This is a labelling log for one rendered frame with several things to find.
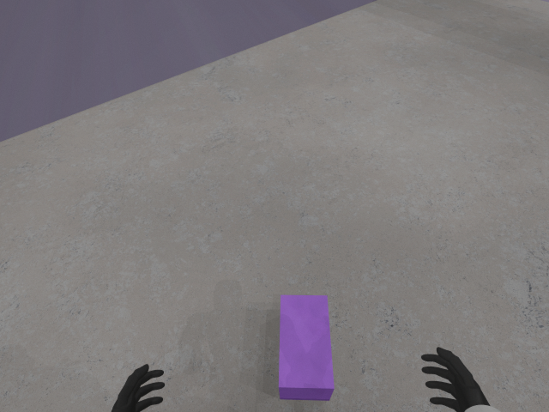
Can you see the carton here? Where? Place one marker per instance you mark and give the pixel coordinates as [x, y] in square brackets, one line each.
[305, 364]

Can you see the robot right hand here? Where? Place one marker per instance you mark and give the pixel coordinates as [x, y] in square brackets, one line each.
[463, 387]

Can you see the robot left hand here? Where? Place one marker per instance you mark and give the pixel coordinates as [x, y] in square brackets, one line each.
[132, 392]

